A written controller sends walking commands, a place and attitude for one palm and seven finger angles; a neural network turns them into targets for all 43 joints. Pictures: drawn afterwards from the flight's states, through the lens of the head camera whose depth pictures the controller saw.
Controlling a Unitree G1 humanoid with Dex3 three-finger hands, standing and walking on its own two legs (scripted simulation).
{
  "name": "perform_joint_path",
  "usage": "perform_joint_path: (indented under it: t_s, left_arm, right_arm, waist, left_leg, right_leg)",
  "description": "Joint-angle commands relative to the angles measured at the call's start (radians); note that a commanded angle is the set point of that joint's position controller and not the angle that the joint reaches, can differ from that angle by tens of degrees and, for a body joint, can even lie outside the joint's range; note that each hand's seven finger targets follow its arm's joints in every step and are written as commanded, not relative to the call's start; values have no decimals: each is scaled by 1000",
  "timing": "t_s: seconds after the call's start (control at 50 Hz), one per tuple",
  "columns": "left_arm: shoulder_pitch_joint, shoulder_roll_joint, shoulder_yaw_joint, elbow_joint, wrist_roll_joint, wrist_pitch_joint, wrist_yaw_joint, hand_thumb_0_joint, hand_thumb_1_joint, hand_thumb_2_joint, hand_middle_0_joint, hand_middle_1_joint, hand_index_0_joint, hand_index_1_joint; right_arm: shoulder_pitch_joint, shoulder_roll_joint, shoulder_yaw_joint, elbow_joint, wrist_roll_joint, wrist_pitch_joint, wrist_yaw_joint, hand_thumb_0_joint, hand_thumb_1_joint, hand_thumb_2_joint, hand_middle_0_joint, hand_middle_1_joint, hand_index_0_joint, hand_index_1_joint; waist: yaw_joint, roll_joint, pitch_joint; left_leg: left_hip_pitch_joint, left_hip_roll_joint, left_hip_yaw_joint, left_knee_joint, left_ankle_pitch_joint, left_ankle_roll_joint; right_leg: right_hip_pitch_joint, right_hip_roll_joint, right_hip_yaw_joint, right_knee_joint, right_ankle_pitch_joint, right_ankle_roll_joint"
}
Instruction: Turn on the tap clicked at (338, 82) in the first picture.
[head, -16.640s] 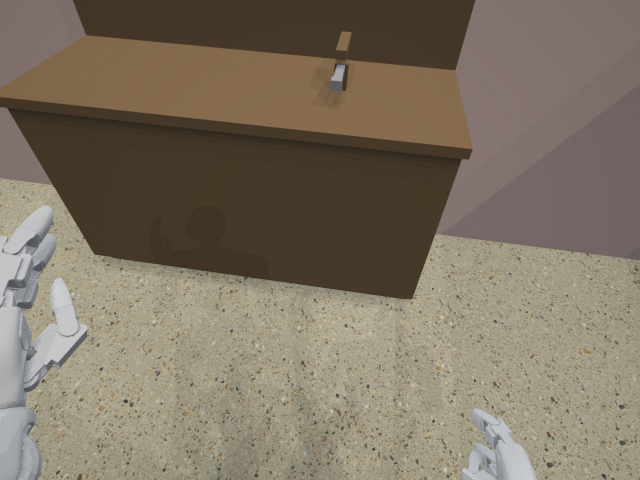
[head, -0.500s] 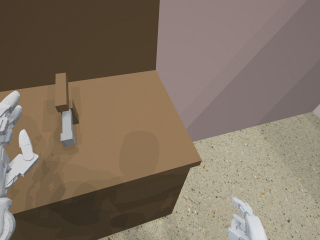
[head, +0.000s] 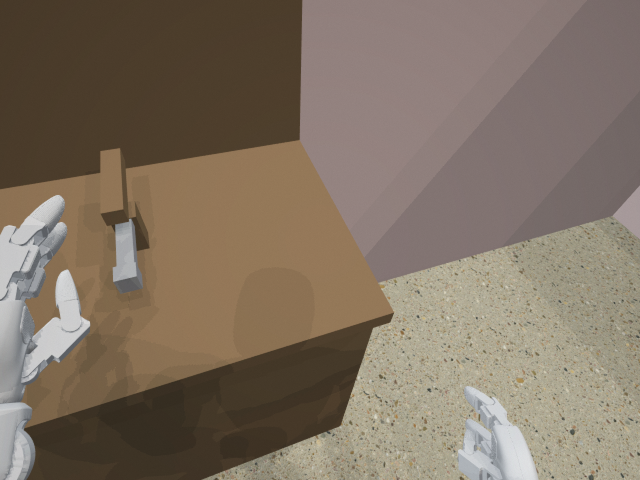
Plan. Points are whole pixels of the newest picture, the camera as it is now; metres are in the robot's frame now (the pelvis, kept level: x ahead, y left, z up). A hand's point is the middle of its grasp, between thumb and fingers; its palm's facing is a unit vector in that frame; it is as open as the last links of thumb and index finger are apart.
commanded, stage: come to a stop and stand still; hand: left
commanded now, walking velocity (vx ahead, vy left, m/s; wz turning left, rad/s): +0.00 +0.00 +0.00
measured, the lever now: (128, 278) +0.34 +0.28 +0.04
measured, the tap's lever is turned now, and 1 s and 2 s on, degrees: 0 0 0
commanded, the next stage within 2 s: look again from close up in 0.58 s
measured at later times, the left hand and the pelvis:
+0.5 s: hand (57, 308) +0.22 +0.26 +0.16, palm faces +0.40 -0.85 -0.35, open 7.4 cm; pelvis +0.00 +0.01 +0.00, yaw +1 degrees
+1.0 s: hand (61, 305) +0.23 +0.26 +0.16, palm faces +0.41 -0.84 -0.35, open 7.4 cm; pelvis +0.01 +0.01 +0.00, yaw +1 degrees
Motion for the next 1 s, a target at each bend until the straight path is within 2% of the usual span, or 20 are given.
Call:
perform_joint_path:
  t_s: [0.0, 0.06, 0.16, 0.24, 0.26, 0.3, 0.34, 0.44, 0.5, 0.54, 0.56, 0.64, 0.66, 0.7, 0.74, 0.76, 0.84, 0.86, 0.94, 0.98]
  left_arm:
    - [-187, 196, 177, -211, -10, -68, 37, 0, 900, 900, -200, -300, -200, -300]
    - [-233, 160, 127, -238, 2, -73, 36, 0, 900, 900, -200, -300, -200, -300]
    - [-190, 114, 79, -206, 18, -59, 40, 0, 900, 900, -200, -300, -200, -300]
    - [-150, 147, 125, -195, 16, -50, 41, 0, 900, 900, -200, -300, -200, -300]
    - [-160, 130, 110, -197, 15, -51, 38, 0, 900, 900, -200, -300, -200, -300]
    - [-157, 148, 129, -228, 13, -54, 37, 0, 900, 900, -200, -300, -200, -300]
    - [-146, 167, 151, -259, 10, -52, 39, 0, 900, 900, -200, -300, -200, -300]
    - [-113, 164, 151, -297, 6, -48, 41, 0, 900, 900, -200, -300, -200, -300]
    - [-94, 138, 131, -263, 4, -39, 39, 0, 900, 900, -200, -300, -200, -300]
    - [-89, 151, 146, -253, 5, -31, 43, 0, 900, 900, -200, -300, -200, -300]
    - [-93, 129, 123, -239, 5, -30, 39, 0, 900, 900, -200, -300, -200, -300]
    - [-115, 154, 140, -271, 8, -25, 46, 0, 900, 900, -200, -300, -200, -300]
    - [-104, 132, 121, -242, 6, -23, 43, 0, 900, 900, -200, -300, -200, -300]
    - [-125, 141, 122, -285, 7, -26, 44, 0, 900, 900, -200, -300, -200, -300]
    - [-113, 169, 151, -294, 7, -24, 52, 0, 900, 900, -200, -300, -200, -300]
    - [-105, 138, 124, -282, 5, -25, 48, 0, 900, 900, -200, -300, -200, -300]
    - [-102, 161, 147, -287, 7, -24, 53, 0, 900, 900, -200, -300, -200, -300]
    - [-102, 134, 124, -266, 6, -24, 49, 0, 900, 900, -200, -300, -200, -300]
    - [-88, 154, 146, -263, 7, -20, 51, 0, 900, 900, -200, -300, -200, -300]
    - [-88, 137, 129, -260, 5, -19, 47, 0, 900, 900, -200, -300, -200, -300]
  right_arm:
    - [-104, -124, -48, -150, 6, -56, -32, 0, -900, -900, 200, 300, 200, 300]
    - [-104, -131, -48, -137, 2, -73, -30, 0, -900, -900, 200, 300, 200, 300]
    - [-93, -131, -48, -125, 1, -80, -19, 0, -900, -900, 200, 300, 200, 300]
    - [-103, -128, -49, -125, 2, -68, -16, 0, -900, -900, 200, 300, 200, 300]
    - [-94, -129, -47, -127, -1, -63, -16, 0, -900, -900, 200, 300, 200, 300]
    - [-97, -128, -50, -133, 1, -60, -15, 0, -900, -900, 200, 300, 200, 300]
    - [-108, -123, -48, -136, 3, -59, -16, 0, -900, -900, 200, 300, 200, 300]
    - [-105, -122, -49, -139, 5, -55, -14, 0, -900, -900, 200, 300, 200, 300]
    - [-91, -125, -53, -138, 5, -46, -14, 0, -900, -900, 200, 300, 200, 300]
    - [-102, -124, -52, -133, 7, -41, -16, 0, -900, -900, 200, 300, 200, 300]
    - [-93, -127, -52, -132, 4, -36, -16, 0, -900, -900, 200, 300, 200, 300]
    - [-109, -126, -53, -136, 9, -30, -20, 0, -900, -900, 200, 300, 200, 300]
    - [-100, -127, -51, -135, 4, -25, -20, 0, -900, -900, 200, 300, 200, 300]
    - [-101, -127, -57, -143, 8, -27, -20, 0, -900, -900, 200, 300, 200, 300]
    - [-115, -124, -54, -140, 9, -26, -23, 0, -900, -900, 200, 300, 200, 300]
    - [-105, -124, -52, -141, 6, -23, -22, 0, -900, -900, 200, 300, 200, 300]
    - [-113, -124, -55, -142, 11, -24, -24, 0, -900, -900, 200, 300, 200, 300]
    - [-101, -126, -52, -139, 6, -21, -23, 0, -900, -900, 200, 300, 200, 300]
    - [-107, -124, -56, -142, 12, -21, -25, 0, -900, -900, 200, 300, 200, 300]
    - [-96, -126, -58, -145, 9, -18, -23, 0, -900, -900, 200, 300, 200, 300]
  waist:
    - [17, 85, -96]
    - [14, 98, -98]
    - [17, 94, -94]
    - [19, 72, -93]
    - [14, 59, -97]
    - [16, 93, -111]
    - [17, 94, -131]
    - [18, 123, -163]
    - [16, 88, -152]
    - [15, 80, -146]
    - [12, 66, -141]
    - [14, 87, -139]
    - [12, 75, -129]
    - [13, 84, -140]
    - [15, 98, -142]
    - [13, 85, -138]
    - [13, 115, -118]
    - [10, 107, -111]
    - [12, 88, -119]
    - [11, 80, -126]
  left_leg:
    - [-42, 52, -89, -144, -104, 3]
    - [-34, 53, -95, -158, -122, 1]
    - [-36, 52, -90, -162, -73, -7]
    - [-33, 52, -84, -156, -35, -14]
    - [-41, 50, -87, -158, -28, -14]
    - [-34, 52, -84, -154, 3, -15]
    - [-11, 52, -77, -143, 48, -17]
    - [30, 62, -80, -129, 168, -23]
    - [27, 67, -78, -122, 171, -23]
    - [33, 67, -75, -122, 171, -25]
    - [21, 66, -76, -128, 156, -24]
    - [26, 66, -74, -127, 133, -22]
    - [11, 65, -77, -134, 118, -20]
    - [19, 65, -77, -129, 115, -18]
    - [26, 68, -77, -129, 118, -19]
    - [19, 65, -79, -132, 115, -17]
    - [8, 71, -80, -143, 68, -18]
    - [-13, 68, -83, -151, 54, -17]
    - [3, 74, -82, -145, 65, -17]
    - [-5, 72, -84, -142, 64, -15]
  right_leg:
    - [50, -28, 43, -91, -36, -57]
    - [54, -19, 33, -96, -50, -56]
    - [75, -11, 16, -92, -1, -51]
    - [85, -8, 14, -101, 40, -48]
    - [94, -7, 6, -96, 45, -48]
    - [115, -7, 5, -85, 83, -48]
    - [125, -6, 0, -78, 126, -46]
    - [144, -9, -14, -51, 202, -45]
    - [140, -15, -8, -56, 212, -44]
    - [132, -14, -11, -63, 212, -42]
    - [132, -14, -16, -65, 201, -41]
    - [132, -17, -6, -68, 195, -42]
    - [134, -17, -14, -73, 184, -41]
    - [139, -20, -3, -66, 189, -45]
    - [136, -21, -5, -67, 188, -43]
    - [137, -20, -12, -69, 182, -44]
    - [123, -18, -2, -68, 152, -46]
    - [130, -15, -12, -70, 142, -44]
    - [127, -19, -6, -68, 149, -44]
    - [140, -21, -5, -70, 154, -45]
